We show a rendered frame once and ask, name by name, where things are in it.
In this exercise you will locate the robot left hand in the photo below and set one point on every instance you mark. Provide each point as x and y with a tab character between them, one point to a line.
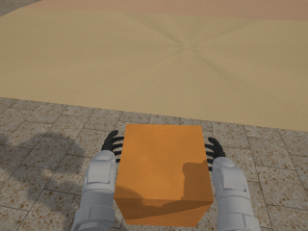
108	144

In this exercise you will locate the carton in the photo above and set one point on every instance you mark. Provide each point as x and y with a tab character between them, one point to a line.
163	177

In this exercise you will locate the robot right hand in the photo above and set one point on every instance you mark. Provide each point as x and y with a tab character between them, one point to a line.
217	148

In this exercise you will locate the robot right forearm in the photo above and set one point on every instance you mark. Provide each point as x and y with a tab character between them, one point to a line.
235	211

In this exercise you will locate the robot left forearm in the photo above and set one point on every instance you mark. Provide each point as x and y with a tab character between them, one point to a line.
96	211

